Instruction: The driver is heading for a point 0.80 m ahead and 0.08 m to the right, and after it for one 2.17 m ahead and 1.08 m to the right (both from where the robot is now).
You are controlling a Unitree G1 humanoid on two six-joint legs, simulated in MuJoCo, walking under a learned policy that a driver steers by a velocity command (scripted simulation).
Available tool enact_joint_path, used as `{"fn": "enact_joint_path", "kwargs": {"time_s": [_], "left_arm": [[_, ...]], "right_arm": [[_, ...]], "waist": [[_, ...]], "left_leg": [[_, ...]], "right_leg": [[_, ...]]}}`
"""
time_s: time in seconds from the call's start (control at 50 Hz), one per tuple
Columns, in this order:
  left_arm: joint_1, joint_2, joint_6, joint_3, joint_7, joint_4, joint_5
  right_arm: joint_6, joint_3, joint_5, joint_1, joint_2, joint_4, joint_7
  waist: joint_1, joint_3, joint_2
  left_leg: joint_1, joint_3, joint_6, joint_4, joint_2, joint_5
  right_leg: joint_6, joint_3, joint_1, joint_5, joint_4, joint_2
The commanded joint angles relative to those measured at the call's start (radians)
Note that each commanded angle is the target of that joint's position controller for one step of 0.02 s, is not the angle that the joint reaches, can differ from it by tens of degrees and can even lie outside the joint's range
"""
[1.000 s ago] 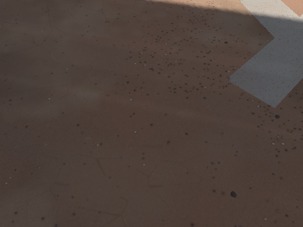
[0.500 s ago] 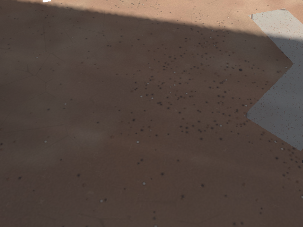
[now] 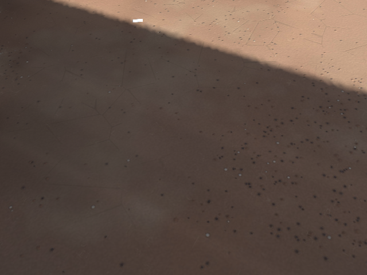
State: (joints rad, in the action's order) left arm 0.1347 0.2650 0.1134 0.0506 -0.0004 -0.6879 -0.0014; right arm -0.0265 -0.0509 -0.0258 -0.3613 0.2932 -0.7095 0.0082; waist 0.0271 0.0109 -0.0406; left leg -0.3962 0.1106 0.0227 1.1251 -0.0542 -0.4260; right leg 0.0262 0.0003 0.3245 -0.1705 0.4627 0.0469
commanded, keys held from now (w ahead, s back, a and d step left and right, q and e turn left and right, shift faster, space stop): w+q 0.02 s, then q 0.06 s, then no key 0.10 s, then e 0.20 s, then w+e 0.62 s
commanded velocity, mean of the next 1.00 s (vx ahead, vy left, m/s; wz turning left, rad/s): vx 0.33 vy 0.00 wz -0.17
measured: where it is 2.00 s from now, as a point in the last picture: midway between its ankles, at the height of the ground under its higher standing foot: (227, 181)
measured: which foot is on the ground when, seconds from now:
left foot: up 0.00-0.30, down 0.32-0.74, up 0.76-1.00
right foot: down 0.00-0.34, up 0.36-0.72, down 0.74-1.00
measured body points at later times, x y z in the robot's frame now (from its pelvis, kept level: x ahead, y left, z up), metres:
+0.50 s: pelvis +0.16 +0.04 +0.00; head +0.19 +0.05 +0.45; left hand +0.22 +0.32 -0.13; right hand +0.36 -0.20 -0.08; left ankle +0.24 +0.15 -0.74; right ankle +0.11 -0.11 -0.67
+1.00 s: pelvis +0.29 -0.04 +0.02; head +0.30 -0.09 +0.47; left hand +0.33 +0.23 -0.09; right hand +0.43 -0.33 -0.08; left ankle +0.47 +0.12 -0.66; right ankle +0.21 -0.09 -0.74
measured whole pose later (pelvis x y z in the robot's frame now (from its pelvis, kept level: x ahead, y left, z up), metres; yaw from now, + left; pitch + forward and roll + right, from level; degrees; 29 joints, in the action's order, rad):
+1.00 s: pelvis +0.29 -0.04 +0.02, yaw -15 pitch +2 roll +4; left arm 0.48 0.21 0.06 0.03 -0.01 -0.83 0.01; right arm -0.09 -0.09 0.00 -0.07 0.29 -0.72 -0.01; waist -0.07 0.01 -0.04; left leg -0.64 0.06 -0.01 0.79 0.03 -0.02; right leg 0.07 0.09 0.09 -0.24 0.30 0.02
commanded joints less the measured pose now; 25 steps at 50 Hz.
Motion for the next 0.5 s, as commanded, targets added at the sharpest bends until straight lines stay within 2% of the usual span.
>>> {"fn": "enact_joint_path", "kwargs": {"time_s": [0.02,0.04,0.08,0.12,0.18,0.22,0.26,0.28,0.3,0.32,0.34,0.36,0.38,0.4,0.42,0.44,0.46,0.5], "left_arm": [[0.076,0.092,-0.001,0.025,-0.001,0.014,-0.008],[0.066,0.097,0.003,0.027,0.002,0.007,-0.01],[0.051,0.123,0.009,0.034,0.003,-0.013,-0.013],[0.059,0.149,0.004,0.04,0.0,-0.038,-0.01],[0.064,0.165,-0.016,0.036,-0.006,-0.065,0.004],[0.116,0.17,-0.024,0.03,-0.002,-0.099,0.016],[0.135,0.191,-0.032,0.03,0.006,-0.119,0.03],[0.129,0.2,-0.037,0.031,0.008,-0.123,0.037],[0.117,0.198,-0.04,0.028,0.008,-0.125,0.043],[0.136,0.177,-0.039,0.02,0.009,-0.132,0.04],[0.152,0.133,-0.028,0.001,0.011,-0.112,0.011],[0.29,0.043,-0.025,-0.035,0.018,-0.126,-0.006],[0.282,0.115,-0.041,-0.018,0.018,-0.139,0.021],[0.221,0.184,-0.059,0.007,0.016,-0.124,0.042],[0.183,0.167,-0.077,0.01,0.006,-0.117,0.043],[0.165,0.156,-0.098,0.013,-0.004,-0.115,0.033],[0.175,0.143,-0.117,0.017,-0.011,-0.114,0.027],[0.208,0.11,-0.128,0.017,-0.021,-0.115,0.019]], "right_arm": [[-0.008,-0.031,0.004,0.045,0.09,0.103,-0.01],[-0.004,-0.028,0.001,0.048,0.071,0.108,-0.012],[0.004,-0.027,0.009,0.066,0.06,0.126,-0.008],[0.001,-0.019,0.019,0.089,0.043,0.138,-0.007],[-0.012,-0.005,0.021,0.164,0.014,0.152,-0.023],[-0.021,0.002,0.022,0.227,0.0,0.167,-0.036],[-0.028,-0.006,0.026,0.255,0.025,0.181,-0.042],[-0.031,-0.014,0.03,0.245,0.044,0.181,-0.041],[-0.036,-0.022,0.035,0.203,0.058,0.166,-0.037],[-0.04,-0.035,0.044,0.153,0.094,0.148,-0.027],[-0.04,-0.052,0.066,0.078,0.172,0.147,-0.011],[-0.025,-0.047,0.089,0.063,0.185,0.163,0.0],[-0.009,-0.037,0.066,0.037,0.13,0.161,-0.004],[0.0,-0.04,0.044,0.042,0.131,0.151,-0.01],[0.004,-0.04,0.026,0.075,0.124,0.138,-0.008],[0.003,-0.037,0.017,0.111,0.114,0.128,-0.008],[-0.001,-0.039,0.024,0.159,0.12,0.12,-0.006],[-0.017,-0.044,0.034,0.223,0.114,0.113,-0.001]], "waist": [[-0.041,-0.039,0.128],[-0.035,-0.049,0.136],[-0.017,-0.049,0.13],[-0.018,-0.021,0.119],[-0.045,0.009,0.117],[-0.073,0.028,0.11],[-0.07,0.033,0.126],[-0.055,0.038,0.136],[-0.024,0.053,0.131],[-0.003,0.082,0.107],[0.016,0.192,0.034],[-0.012,0.338,-0.172],[0.029,0.433,-0.17],[0.043,0.346,-0.107],[0.027,0.256,-0.061],[0.012,0.166,-0.061],[-0.02,0.11,-0.108],[-0.059,0.057,-0.145]], "left_leg": [[-0.319,0.016,-0.016,0.074,0.146,0.094],[-0.301,-0.001,-0.024,0.069,0.147,0.114],[-0.299,-0.017,-0.049,0.019,0.144,0.142],[-0.278,-0.032,-0.06,-0.086,0.135,0.212],[-0.175,-0.082,-0.048,-0.315,0.112,0.384],[-0.104,-0.095,-0.033,-0.435,0.093,0.435],[-0.072,-0.095,-0.011,-0.518,0.074,0.392],[-0.039,-0.095,0.004,-0.572,0.064,0.377],[0.038,-0.105,0.02,-0.664,0.049,0.436],[0.164,-0.11,0.044,-0.74,0.049,0.58],[0.394,0.009,0.097,-0.653,0.204,1.038],[0.689,0.254,0.287,-0.577,0.489,1.365],[0.653,0.297,0.329,-0.601,0.51,1.253],[0.59,0.239,0.288,-0.655,0.448,0.975],[0.506,0.208,0.242,-0.72,0.407,0.617],[0.371,0.185,0.218,-0.812,0.381,0.268],[0.237,0.163,0.199,-0.888,0.358,0.072],[0.098,0.092,0.189,-0.969,0.335,0.003]], "right_leg": [[0.159,0.307,-0.21,-0.027,-0.26,-0.301],[0.167,0.248,-0.171,0.085,-0.274,-0.289],[0.184,0.137,-0.148,0.405,-0.262,-0.286],[0.186,0.063,-0.157,0.592,-0.238,-0.278],[0.164,-0.032,-0.159,0.614,-0.216,-0.239],[0.159,-0.019,-0.183,0.587,-0.192,-0.238],[0.15,0.027,-0.233,0.571,-0.142,-0.259],[0.137,0.049,-0.25,0.559,-0.1,-0.262],[0.115,0.06,-0.253,0.532,-0.044,-0.245],[0.082,0.052,-0.226,0.513,0.04,-0.201],[0.029,0.022,-0.106,0.285,0.2,-0.141],[-0.05,0.007,0.169,-0.356,0.481,-0.056],[-0.069,0.097,0.19,-0.581,0.626,-0.06],[-0.071,0.09,0.268,-0.557,0.708,-0.078],[-0.071,0.064,0.33,-0.48,0.713,-0.105],[-0.077,0.052,0.324,-0.405,0.687,-0.125],[-0.083,0.039,0.266,-0.342,0.666,-0.132],[-0.079,0.005,0.187,-0.265,0.644,-0.123]]}}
